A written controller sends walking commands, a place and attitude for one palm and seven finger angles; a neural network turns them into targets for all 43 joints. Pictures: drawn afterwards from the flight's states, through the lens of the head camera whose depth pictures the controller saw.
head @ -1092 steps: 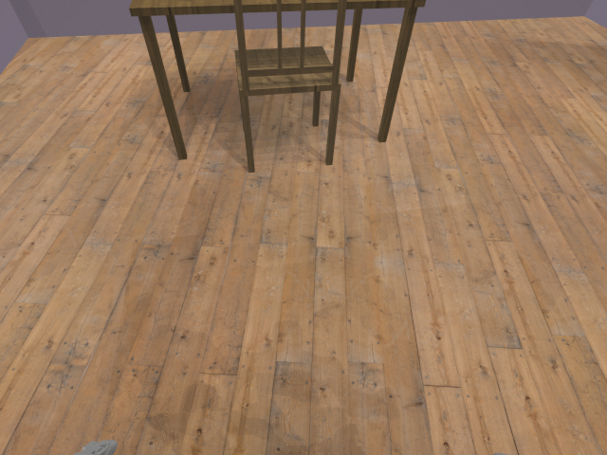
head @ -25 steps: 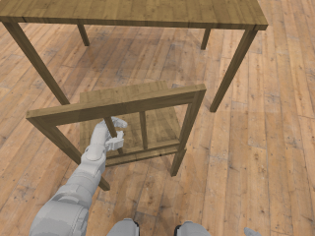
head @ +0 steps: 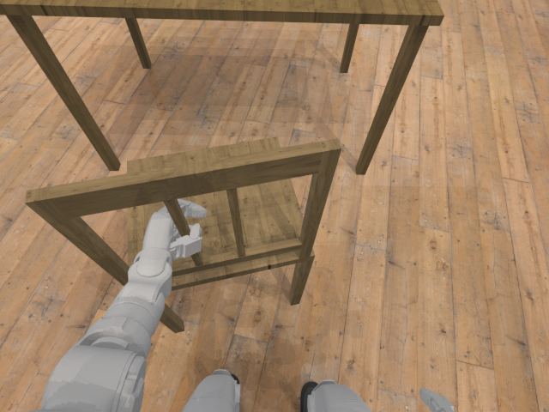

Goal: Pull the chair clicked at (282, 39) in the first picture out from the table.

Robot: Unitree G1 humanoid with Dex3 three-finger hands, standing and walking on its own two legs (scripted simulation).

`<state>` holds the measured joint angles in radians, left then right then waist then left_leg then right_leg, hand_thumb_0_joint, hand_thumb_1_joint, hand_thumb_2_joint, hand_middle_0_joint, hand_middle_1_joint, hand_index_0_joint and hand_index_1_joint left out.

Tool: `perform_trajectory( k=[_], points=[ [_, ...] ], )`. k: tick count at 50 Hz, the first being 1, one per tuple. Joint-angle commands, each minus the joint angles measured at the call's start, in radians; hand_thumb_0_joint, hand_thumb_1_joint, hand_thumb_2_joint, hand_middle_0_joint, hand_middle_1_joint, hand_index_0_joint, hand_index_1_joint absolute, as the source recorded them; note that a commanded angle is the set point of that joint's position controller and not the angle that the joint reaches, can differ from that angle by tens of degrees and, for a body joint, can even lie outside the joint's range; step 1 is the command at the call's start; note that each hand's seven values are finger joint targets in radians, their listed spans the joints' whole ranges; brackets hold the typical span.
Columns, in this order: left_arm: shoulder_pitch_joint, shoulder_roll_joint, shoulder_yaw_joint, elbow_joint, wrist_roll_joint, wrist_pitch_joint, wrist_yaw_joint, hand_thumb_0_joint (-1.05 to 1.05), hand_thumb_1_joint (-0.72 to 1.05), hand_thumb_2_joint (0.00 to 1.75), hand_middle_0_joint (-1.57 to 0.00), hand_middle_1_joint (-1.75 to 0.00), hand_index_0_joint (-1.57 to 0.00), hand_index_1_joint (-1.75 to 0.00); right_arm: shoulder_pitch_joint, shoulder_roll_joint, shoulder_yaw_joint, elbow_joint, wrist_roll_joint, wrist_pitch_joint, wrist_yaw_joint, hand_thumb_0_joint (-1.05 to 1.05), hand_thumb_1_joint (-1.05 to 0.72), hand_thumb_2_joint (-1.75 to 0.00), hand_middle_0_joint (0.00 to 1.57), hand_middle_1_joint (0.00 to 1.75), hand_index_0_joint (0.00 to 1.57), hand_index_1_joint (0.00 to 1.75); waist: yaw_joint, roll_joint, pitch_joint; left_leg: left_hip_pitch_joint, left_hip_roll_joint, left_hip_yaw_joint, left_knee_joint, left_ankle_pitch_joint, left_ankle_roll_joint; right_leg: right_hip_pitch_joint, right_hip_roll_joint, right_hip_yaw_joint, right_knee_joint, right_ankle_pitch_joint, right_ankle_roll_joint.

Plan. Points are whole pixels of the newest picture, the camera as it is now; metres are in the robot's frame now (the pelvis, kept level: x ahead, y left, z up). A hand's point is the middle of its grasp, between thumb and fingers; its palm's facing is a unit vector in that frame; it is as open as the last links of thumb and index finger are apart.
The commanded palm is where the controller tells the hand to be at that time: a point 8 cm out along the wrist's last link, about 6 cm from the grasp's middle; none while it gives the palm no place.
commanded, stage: step backward, pulling the chair out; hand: left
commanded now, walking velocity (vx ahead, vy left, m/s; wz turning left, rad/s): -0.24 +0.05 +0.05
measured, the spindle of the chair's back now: (186, 235) +0.40 +0.17 -0.09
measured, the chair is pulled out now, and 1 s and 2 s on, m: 0.49 0.62 0.62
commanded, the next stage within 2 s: stop walking, hand still on the chair in 0.14 s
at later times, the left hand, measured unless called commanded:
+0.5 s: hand (187, 303) +0.27 +0.14 -0.06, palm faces +0.05 -0.98 -0.18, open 5.0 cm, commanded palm +0.25 +0.20 -0.03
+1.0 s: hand (185, 317) +0.25 +0.14 -0.05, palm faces +0.07 -0.98 -0.18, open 5.0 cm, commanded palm +0.23 +0.19 -0.03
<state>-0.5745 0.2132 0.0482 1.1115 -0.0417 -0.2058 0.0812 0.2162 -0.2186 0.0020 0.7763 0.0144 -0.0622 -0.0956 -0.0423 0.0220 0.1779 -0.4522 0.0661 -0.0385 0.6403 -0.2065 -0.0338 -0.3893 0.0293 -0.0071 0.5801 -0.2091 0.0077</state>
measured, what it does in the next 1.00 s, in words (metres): steps on the spot: right foot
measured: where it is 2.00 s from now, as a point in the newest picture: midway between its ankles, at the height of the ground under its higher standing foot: outside the picture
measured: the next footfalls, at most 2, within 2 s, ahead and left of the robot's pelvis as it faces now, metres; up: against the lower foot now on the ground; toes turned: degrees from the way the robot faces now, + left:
right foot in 0.38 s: +0.02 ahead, -0.13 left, +0.00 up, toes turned +0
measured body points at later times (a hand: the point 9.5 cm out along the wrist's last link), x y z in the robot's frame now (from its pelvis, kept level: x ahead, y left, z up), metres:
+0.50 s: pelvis -0.05 -0.01 +0.01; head +0.00 -0.01 +0.45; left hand +0.26 +0.20 -0.04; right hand +0.03 -0.24 -0.12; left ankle +0.02 +0.14 -0.72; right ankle -0.02 -0.13 -0.72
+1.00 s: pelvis -0.02 -0.01 +0.02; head +0.00 -0.01 +0.47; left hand +0.24 +0.19 -0.04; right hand +0.12 -0.25 -0.09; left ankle +0.02 +0.14 -0.72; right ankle -0.02 -0.13 -0.72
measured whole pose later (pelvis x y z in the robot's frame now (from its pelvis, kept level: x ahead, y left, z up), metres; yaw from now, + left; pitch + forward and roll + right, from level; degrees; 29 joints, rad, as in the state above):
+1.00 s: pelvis -0.02 -0.01 +0.02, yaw +0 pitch -2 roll -1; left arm -0.07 0.15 0.00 0.72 -0.04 -0.11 0.10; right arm 0.20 -0.22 0.02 0.70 0.02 -0.03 -0.10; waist -0.02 0.02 0.06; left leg -0.24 0.06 0.00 0.47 -0.20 -0.04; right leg -0.18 0.01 0.01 0.46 -0.25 0.01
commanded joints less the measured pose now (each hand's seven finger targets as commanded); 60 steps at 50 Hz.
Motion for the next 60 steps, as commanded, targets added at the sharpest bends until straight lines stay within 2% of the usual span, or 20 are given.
perform_trajectory(
  k=[1,3,4,7,9,10,11,12,13,15,18,19,22,23,31,32,33,42,44,60],
  points=[
    [-0.329,0.204,0.032,-0.203,0.019,-0.09,0.013,0.0,0.9,0.9,-0.5,-1.45,-0.5,-1.45,0.06,-0.165,-0.069,-0.082,0.018,-0.03,-0.029,0.0,-0.9,-0.9,0.2,0.3,0.2,0.3,-0.009,0.014,-0.547,0.122,0.081,-0.06,-0.017,0.12,0.039,0.228,-0.19,0.168,-0.082,0.171,-0.044],
    [-0.279,0.253,0.053,-0.162,0.009,-0.076,0.022,0.0,0.9,0.9,-0.5,-1.45,-0.5,-1.45,0.057,-0.162,-0.064,-0.078,0.028,-0.03,-0.035,0.0,-0.9,-0.9,0.2,0.3,0.2,0.3,0.001,-0.085,-0.508,0.15,-0.019,-0.004,0.119,-0.188,0.0,0.1,-0.323,0.291,-0.238,-0.043,-0.107],
    [-0.264,0.247,0.052,-0.139,0.007,-0.063,0.024,0.0,0.9,0.9,-0.5,-1.45,-0.5,-1.45,0.039,-0.161,-0.057,-0.08,0.027,-0.026,-0.036,0.0,-0.9,-0.9,0.2,0.3,0.2,0.3,0.014,-0.098,-0.483,0.149,-0.035,-0.013,0.191,-0.248,-0.004,0.059,-0.355,0.3,-0.269,-0.134,-0.124],
    [-0.262,0.212,0.051,-0.131,0.005,-0.039,0.021,0.0,0.9,0.9,-0.5,-1.45,-0.5,-1.45,0.041,-0.158,-0.031,-0.07,0.016,-0.024,-0.033,0.0,-0.9,-0.9,0.2,0.3,0.2,0.3,0.009,-0.174,-0.446,0.164,-0.039,-0.031,0.171,-0.249,0.007,0.041,-0.332,0.199,-0.236,-0.107,-0.107],
    [-0.263,0.197,0.043,-0.128,-0.002,-0.032,0.021,0.0,0.9,0.9,-0.5,-1.45,-0.5,-1.45,0.061,-0.169,-0.025,-0.061,0.019,-0.028,-0.041,0.0,-0.9,-0.9,0.2,0.3,0.2,0.3,-0.004,-0.168,-0.401,0.228,-0.016,-0.026,-0.066,-0.189,0.024,0.004,-0.259,0.114,-0.188,-0.151,-0.056],
    [-0.264,0.172,0.03,-0.126,-0.003,-0.037,0.018,0.0,0.9,0.9,-0.5,-1.45,-0.5,-1.45,0.061,-0.189,-0.03,-0.066,0.019,-0.034,-0.046,0.0,-0.9,-0.9,0.2,0.3,0.2,0.3,0.003,-0.074,-0.377,0.203,0.036,-0.086,-0.188,-0.163,0.053,-0.002,-0.184,0.084,-0.126,-0.181,-0.022],
    [-0.273,0.14,0.006,-0.144,-0.007,-0.051,0.015,0.0,0.9,0.9,-0.5,-1.45,-0.5,-1.45,0.047,-0.195,-0.03,-0.085,0.02,-0.033,-0.044,0.0,-0.9,-0.9,0.2,0.3,0.2,0.3,0.017,0.091,-0.378,0.151,0.12,-0.179,-0.258,-0.179,0.098,0.017,-0.107,0.03,0.001,-0.222,0.003],
    [-0.32,0.114,-0.018,-0.174,-0.013,-0.053,0.012,0.0,0.9,0.9,-0.5,-1.45,-0.5,-1.45,0.021,-0.185,-0.024,-0.1,0.02,-0.034,-0.04,0.0,-0.9,-0.9,0.2,0.3,0.2,0.3,0.029,0.203,-0.396,0.058,0.217,-0.294,-0.33,-0.23,0.148,0.091,-0.066,0.011,0.177,-0.227,0.001],
    [-0.298,0.133,0.007,-0.386,-0.012,-0.062,0.013,0.0,0.9,0.9,-0.5,-1.45,-0.5,-1.45,0.006,-0.169,-0.035,-0.165,0.015,-0.022,-0.032,0.0,-0.9,-0.9,0.2,0.3,0.2,0.3,0.034,0.233,-0.426,0.026,0.271,-0.353,-0.383,-0.279,0.189,0.162,-0.052,0.021,0.276,-0.223,-0.002],
    [-0.214,0.084,-0.024,-0.388,-0.012,-0.03,0.0,0.0,0.9,0.9,-0.5,-1.45,-0.5,-1.45,0.01,-0.149,-0.028,-0.167,0.014,-0.012,-0.032,0.0,-0.9,-0.9,0.2,0.3,0.2,0.3,0.03,0.191,-0.395,0.058,0.235,-0.286,-0.315,-0.198,0.201,0.177,-0.05,0.031,0.238,-0.2,0.001],
    [-0.125,0.099,-0.025,-0.42,-0.001,-0.005,-0.007,0.0,0.9,0.9,-0.5,-1.45,-0.5,-1.45,0.057,-0.161,-0.028,-0.153,0.01,-0.03,-0.027,0.0,-0.9,-0.9,0.2,0.3,0.2,0.3,0.02,0.084,-0.39,0.205,0.136,-0.18,-0.169,-0.012,0.126,0.216,-0.059,0.03,-0.135,-0.111,-0.002],
    [-0.104,0.088,-0.039,-0.44,0.006,-0.004,-0.01,0.0,0.9,0.9,-0.5,-1.45,-0.5,-1.45,0.047,-0.157,-0.027,-0.152,0.007,-0.04,-0.025,0.0,-0.9,-0.9,0.2,0.3,0.2,0.3,0.012,0.106,-0.391,0.246,0.114,-0.148,-0.152,0.038,0.103,0.209,-0.076,0.044,-0.179,-0.052,-0.009],
    [-0.07,0.147,0.009,-0.458,0.014,0.018,0.009,0.0,0.9,0.9,-0.5,-1.45,-0.5,-1.45,0.016,-0.149,-0.033,-0.163,0.015,-0.04,-0.027,0.0,-0.9,-0.9,0.2,0.3,0.2,0.3,0.012,0.003,-0.421,0.249,0.047,-0.036,-0.14,-0.043,0.046,0.204,-0.126,0.118,-0.165,-0.074,-0.033],
    [-0.044,0.148,0.001,-0.457,0.017,0.022,0.01,0.0,0.9,0.9,-0.5,-1.45,-0.5,-1.45,0.02,-0.15,-0.034,-0.154,0.012,-0.039,-0.029,0.0,-0.9,-0.9,0.2,0.3,0.2,0.3,0.006,0.028,-0.396,0.266,0.037,-0.024,-0.142,-0.057,0.044,0.168,-0.136,0.122,-0.183,-0.096,-0.037],
    [0.101,0.121,0.012,-0.473,0.02,0.019,0.021,0.0,0.9,0.9,-0.5,-1.45,-0.5,-1.45,-0.027,-0.122,-0.023,-0.164,0.003,-0.024,-0.029,0.0,-0.9,-0.9,0.2,0.3,0.2,0.3,0.017,-0.036,-0.332,0.291,0.04,-0.026,-0.176,0.007,0.052,0.15,-0.128,0.103,-0.213,-0.074,-0.024],
    [0.112,0.111,0.005,-0.473,0.02,0.02,0.02,0.0,0.9,0.9,-0.5,-1.45,-0.5,-1.45,-0.032,-0.122,-0.023,-0.166,0.003,-0.021,-0.029,0.0,-0.9,-0.9,0.2,0.3,0.2,0.3,0.015,-0.034,-0.321,0.294,0.04,-0.028,-0.179,0.018,0.051,0.145,-0.128,0.102,-0.215,-0.068,-0.026],
    [0.121,0.125,0.011,-0.488,0.021,0.018,0.021,0.0,0.9,0.9,-0.5,-1.45,-0.5,-1.45,-0.034,-0.127,-0.027,-0.161,0.003,-0.022,-0.03,0.0,-0.9,-0.9,0.2,0.3,0.2,0.3,0.015,0.012,-0.307,0.303,0.042,-0.03,-0.194,0.038,0.052,0.14,-0.122,0.09,-0.215,-0.045,-0.026],
    [0.229,0.09,-0.012,-0.563,0.023,0.029,0.021,0.0,0.9,0.9,-0.5,-1.45,-0.5,-1.45,-0.056,-0.12,-0.025,-0.192,0.001,-0.012,-0.025,0.0,-0.9,-0.9,0.2,0.3,0.2,0.3,0.023,0.026,-0.351,0.351,0.052,-0.019,-0.199,0.202,0.05,0.201,-0.11,0.071,-0.191,0.135,-0.023],
    [0.253,0.102,-0.004,-0.578,0.024,0.034,0.025,0.0,0.9,0.9,-0.5,-1.45,-0.5,-1.45,-0.055,-0.123,-0.025,-0.193,0.0,-0.011,-0.025,0.0,-0.9,-0.9,0.2,0.3,0.2,0.3,0.023,0.057,-0.342,0.348,0.052,-0.02,-0.212,0.209,0.049,0.2,-0.103,0.062,-0.189,0.129,-0.021],
    [0.354,0.088,-0.015,-0.634,0.024,0.049,0.026,0.0,0.9,0.9,-0.5,-1.45,-0.5,-1.45,-0.071,-0.116,-0.02,-0.203,-0.004,0.009,-0.025,0.0,-0.9,-0.9,0.2,0.3,0.2,0.3,0.024,0.013,-0.341,0.358,0.048,-0.003,-0.203,0.224,0.048,0.212,-0.114,0.066,-0.204,0.191,-0.022]
  ],
)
